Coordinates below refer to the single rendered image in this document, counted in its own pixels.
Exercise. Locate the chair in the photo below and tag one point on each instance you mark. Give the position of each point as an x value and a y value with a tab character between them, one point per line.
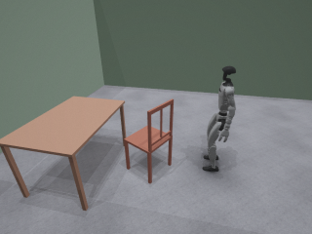
148	139

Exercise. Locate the right robot thigh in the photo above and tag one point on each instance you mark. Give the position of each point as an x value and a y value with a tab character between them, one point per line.
211	124

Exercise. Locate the robot right foot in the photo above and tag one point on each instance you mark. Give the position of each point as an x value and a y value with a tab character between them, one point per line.
207	157

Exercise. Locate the table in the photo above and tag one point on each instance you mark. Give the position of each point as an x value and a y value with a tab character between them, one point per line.
63	131

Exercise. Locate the robot left hand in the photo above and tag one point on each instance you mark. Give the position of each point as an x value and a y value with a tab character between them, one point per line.
224	133

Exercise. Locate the left robot upper arm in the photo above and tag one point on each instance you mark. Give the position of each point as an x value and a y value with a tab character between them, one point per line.
229	92

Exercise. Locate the left robot forearm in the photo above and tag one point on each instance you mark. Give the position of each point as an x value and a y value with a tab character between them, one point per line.
229	118

